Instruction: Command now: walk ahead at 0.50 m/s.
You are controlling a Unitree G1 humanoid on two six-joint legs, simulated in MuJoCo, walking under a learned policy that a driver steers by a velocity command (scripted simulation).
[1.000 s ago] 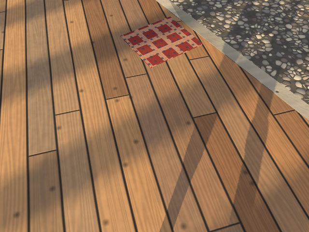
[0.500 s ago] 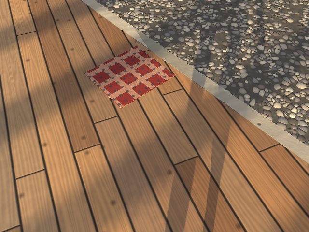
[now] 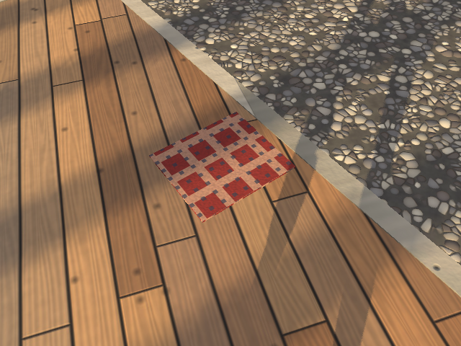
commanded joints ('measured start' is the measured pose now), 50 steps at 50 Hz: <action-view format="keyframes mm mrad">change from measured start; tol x32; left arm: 1 65 134 21 -16 4 -9 9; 31 -509 79 14 -236 11 47 -25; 38 60 305 94 -89 51 11 5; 50 -47 123 32 -45 -2 -14 4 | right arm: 1 -126 -35 3 -85 4 -14 -1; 10 408 -268 -80 38 -34 -51 -37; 50 93 -41 -24 -15 -9 -2 -3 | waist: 1 13 -103 65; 10 -146 224 -327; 50 -48 -89 40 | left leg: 1 -5 -36 46 -97 32 10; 8 463 -138 74 -292 -94 127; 10 967 338 -644 -413 -213 331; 16 486 119 -223 -565 16 185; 35 731 114 -39 -348 624 142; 37 461 22 32 130 319 99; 38 103 -178 64 498 -428 54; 50 -33 14 -18 217 -84 -3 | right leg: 1 -10 -277 128 -59 419 -103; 8 23 -266 60 406 830 -53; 10 -549 -16 -4 1063 -254 11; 11 -634 -54 143 1136 -265 -6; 32 -654 -146 20 401 138 27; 36 -198 -54 -21 264 91 -52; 38 308 -521 690 129 -46 -246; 50 -137 -280 196 -89 252 -116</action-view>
